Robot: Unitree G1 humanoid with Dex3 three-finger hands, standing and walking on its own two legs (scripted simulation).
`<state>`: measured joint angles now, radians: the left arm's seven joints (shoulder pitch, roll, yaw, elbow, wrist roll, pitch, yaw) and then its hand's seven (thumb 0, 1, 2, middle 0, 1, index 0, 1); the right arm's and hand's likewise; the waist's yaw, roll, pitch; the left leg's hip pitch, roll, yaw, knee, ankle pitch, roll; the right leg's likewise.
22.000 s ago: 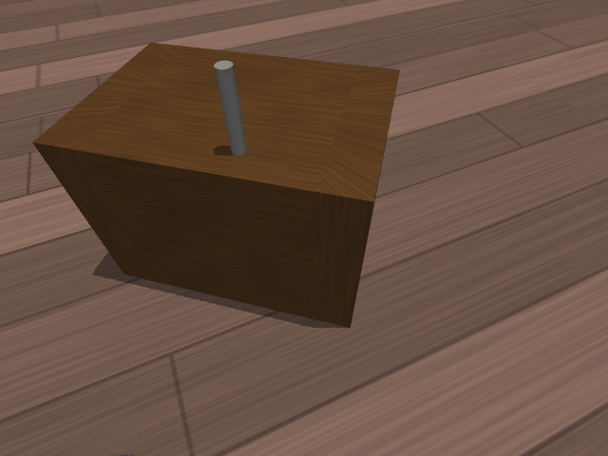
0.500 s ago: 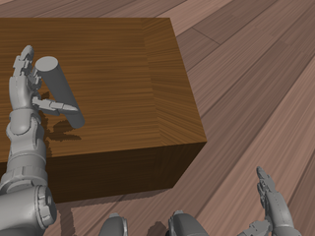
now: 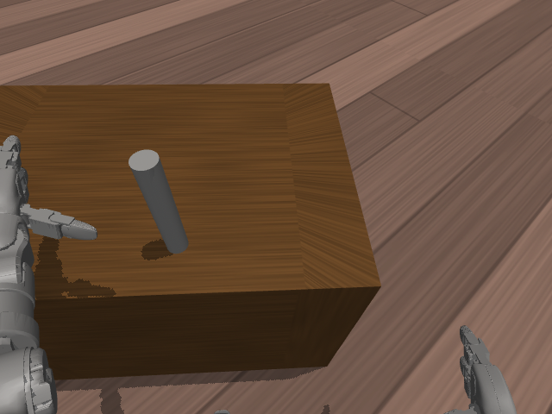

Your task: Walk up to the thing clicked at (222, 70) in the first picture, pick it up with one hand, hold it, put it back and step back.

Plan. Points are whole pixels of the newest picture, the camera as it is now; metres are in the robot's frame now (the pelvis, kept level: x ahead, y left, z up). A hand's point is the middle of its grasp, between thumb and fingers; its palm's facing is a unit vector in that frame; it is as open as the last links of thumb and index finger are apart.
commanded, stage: sink last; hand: left
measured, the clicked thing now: (163, 209) +0.42 +0.19 +0.02
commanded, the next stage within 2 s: home in 0.92 s
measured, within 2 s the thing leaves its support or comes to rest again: neither
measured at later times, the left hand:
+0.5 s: hand (66, 364) +0.18 +0.25 +0.05, palm faces +0.33 -0.88 -0.33, open 17.4 cm
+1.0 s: hand (45, 394) +0.15 +0.26 +0.06, palm faces +0.36 -0.85 -0.38, open 17.4 cm
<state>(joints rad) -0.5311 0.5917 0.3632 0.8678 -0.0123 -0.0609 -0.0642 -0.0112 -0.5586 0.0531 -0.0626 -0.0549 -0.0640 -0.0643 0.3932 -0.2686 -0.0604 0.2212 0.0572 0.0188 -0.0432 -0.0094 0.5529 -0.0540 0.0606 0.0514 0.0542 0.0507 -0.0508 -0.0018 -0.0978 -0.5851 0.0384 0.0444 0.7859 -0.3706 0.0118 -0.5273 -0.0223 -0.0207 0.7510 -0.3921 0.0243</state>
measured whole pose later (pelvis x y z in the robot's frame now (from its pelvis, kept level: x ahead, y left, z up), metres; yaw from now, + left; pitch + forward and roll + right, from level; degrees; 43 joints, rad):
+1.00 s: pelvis -0.02 -0.01 +0.02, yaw +1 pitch -1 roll +0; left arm 0.47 0.29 0.27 -0.02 -0.05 -0.16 0.06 -0.01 -0.50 0.02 -0.05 -0.04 -0.06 -0.04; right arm 0.37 -0.22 -0.09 0.40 0.02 -0.09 -0.07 -0.01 0.54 -0.04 0.06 0.05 0.05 0.05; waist 0.04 0.02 0.01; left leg -0.31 0.02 0.03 0.60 -0.27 0.00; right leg -0.27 -0.04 -0.04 0.62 -0.33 0.01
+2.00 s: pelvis +0.00 -0.01 +0.03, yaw +1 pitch +0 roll +0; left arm 0.19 0.21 -0.01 0.65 0.03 -0.07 0.05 -0.01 -0.59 0.03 -0.05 -0.04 -0.05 -0.05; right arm 0.21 -0.24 0.01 0.73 -0.03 -0.03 -0.03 0.01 -0.88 -0.89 0.21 0.29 0.20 0.29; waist 0.00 0.01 0.04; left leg -0.24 0.02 0.04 0.49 -0.25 0.00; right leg -0.20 -0.03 -0.03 0.49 -0.29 0.01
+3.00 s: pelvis -0.01 -0.01 +0.04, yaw +1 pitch -3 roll +0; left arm 0.15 0.35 -0.01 1.14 0.01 -0.02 0.00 0.00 -0.56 0.05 -0.05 -0.05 -0.06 -0.05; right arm 0.14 -0.35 0.02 1.13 -0.02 -0.01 0.01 0.01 -0.90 -0.90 0.21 0.30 0.20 0.30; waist 0.00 0.01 0.04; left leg -0.13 0.02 0.03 0.33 -0.14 0.00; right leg -0.09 -0.02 -0.04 0.33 -0.19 0.01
